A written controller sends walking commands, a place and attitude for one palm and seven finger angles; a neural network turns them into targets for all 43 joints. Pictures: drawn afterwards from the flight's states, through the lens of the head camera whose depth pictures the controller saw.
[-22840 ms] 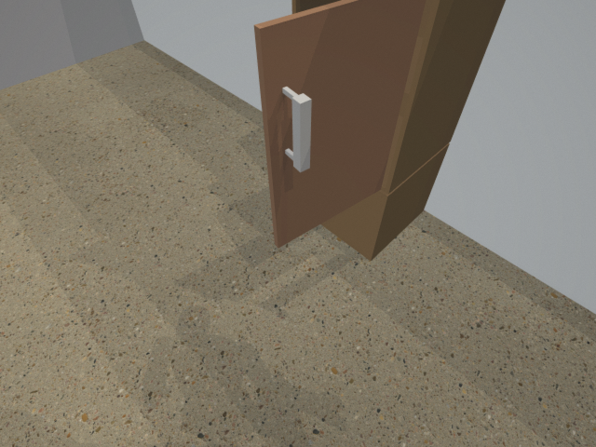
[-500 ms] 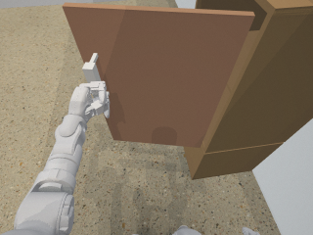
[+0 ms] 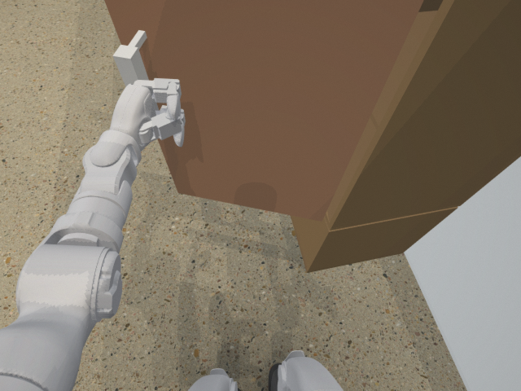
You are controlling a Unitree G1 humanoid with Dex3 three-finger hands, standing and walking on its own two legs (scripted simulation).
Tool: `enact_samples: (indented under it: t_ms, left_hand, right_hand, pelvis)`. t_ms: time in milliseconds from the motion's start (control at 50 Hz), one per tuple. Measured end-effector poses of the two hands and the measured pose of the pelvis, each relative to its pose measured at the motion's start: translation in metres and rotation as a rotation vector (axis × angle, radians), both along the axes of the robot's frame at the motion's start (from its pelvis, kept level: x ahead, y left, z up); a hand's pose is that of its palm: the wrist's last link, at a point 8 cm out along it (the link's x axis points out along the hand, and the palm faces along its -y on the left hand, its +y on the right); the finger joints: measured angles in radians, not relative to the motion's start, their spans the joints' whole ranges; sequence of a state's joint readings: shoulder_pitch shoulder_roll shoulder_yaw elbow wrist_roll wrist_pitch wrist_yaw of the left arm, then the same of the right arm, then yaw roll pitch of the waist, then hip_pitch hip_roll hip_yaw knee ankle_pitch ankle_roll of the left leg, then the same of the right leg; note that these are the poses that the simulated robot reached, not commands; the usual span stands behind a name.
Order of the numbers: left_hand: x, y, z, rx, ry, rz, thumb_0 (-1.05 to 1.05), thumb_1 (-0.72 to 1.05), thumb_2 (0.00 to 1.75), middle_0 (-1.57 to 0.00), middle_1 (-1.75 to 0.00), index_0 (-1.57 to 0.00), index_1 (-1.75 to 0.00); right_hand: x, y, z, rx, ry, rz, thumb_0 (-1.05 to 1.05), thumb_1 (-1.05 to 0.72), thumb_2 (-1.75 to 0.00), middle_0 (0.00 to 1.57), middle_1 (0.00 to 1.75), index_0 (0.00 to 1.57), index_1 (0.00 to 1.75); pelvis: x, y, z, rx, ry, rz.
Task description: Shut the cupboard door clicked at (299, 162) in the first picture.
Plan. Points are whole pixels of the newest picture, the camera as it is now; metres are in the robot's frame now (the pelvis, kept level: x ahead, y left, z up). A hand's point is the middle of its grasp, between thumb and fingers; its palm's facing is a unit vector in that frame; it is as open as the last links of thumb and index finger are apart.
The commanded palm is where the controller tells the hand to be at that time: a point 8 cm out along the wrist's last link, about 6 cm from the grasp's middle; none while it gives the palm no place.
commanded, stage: push the door shut along its arc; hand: left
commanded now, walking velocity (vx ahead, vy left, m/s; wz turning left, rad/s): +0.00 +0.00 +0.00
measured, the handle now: (148, 87) +0.57 +0.15 +0.10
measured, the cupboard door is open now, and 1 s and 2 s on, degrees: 66 56 56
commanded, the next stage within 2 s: pull the fist back off the door in 0.70 s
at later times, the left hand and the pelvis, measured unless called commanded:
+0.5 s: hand (208, 92) +0.54 +0.05 +0.11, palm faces -0.40 -0.92 -0.03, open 2.7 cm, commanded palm +0.55 +0.10 +0.10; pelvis +0.02 -0.01 -0.01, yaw -3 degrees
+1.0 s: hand (227, 78) +0.58 +0.02 +0.11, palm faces +0.00 -1.00 +0.07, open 2.8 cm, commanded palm +0.55 +0.06 +0.10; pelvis +0.00 -0.01 -0.03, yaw -1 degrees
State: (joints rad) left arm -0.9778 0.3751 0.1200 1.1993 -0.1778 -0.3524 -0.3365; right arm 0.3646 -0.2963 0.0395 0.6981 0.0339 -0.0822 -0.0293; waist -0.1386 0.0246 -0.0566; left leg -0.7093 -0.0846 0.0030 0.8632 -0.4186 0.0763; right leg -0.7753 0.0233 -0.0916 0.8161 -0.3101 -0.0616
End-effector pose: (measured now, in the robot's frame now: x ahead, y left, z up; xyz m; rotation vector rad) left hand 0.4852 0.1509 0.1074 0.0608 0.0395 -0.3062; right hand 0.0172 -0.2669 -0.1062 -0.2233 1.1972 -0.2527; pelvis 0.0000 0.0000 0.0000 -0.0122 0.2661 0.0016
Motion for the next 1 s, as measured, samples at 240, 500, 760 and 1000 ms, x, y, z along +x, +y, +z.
enact_samples:
  t_ms: [240,500,760,1000]
  left_hand:
    - [0.045,-0.044,0.006,-0.042,0.004,-0.085,0.01,0.90,0.90,-1.29,-1.50,-1.30,-1.50]
    - [0.062,-0.045,0.005,-0.021,0.021,-0.099,-0.05,0.83,0.90,-1.29,-1.50,-1.30,-1.50]
    - [0.066,-0.053,0.009,-0.003,0.050,-0.147,-0.02,0.90,0.97,-1.29,-1.50,-1.30,-1.50]
    - [0.071,-0.079,-0.003,-0.127,-0.010,0.311,-0.02,0.81,0.93,-1.29,-1.50,-1.30,-1.50]
  right_hand:
    - [-0.026,0.003,0.000,0.000,0.074,-0.077,0.01,-0.91,-0.90,0.20,0.30,0.20,0.30]
    - [-0.036,0.003,-0.002,0.022,0.146,-0.114,0.01,-0.91,-0.90,0.20,0.30,0.20,0.30]
    - [-0.030,-0.016,-0.006,-0.045,0.143,-0.061,0.01,-0.91,-0.90,0.20,0.30,0.20,0.30]
    - [-0.045,0.001,-0.019,0.046,0.151,-0.006,0.01,-0.91,-0.90,0.20,0.30,0.20,0.30]
  pelvis:
    - [0.011,0.001,-0.004,0.000,0.057,-0.033]
    - [0.018,-0.007,-0.005,-0.001,0.077,-0.045]
    - [0.008,-0.010,-0.013,-0.011,0.099,-0.003]
    - [0.003,-0.010,-0.026,-0.010,0.170,-0.013]
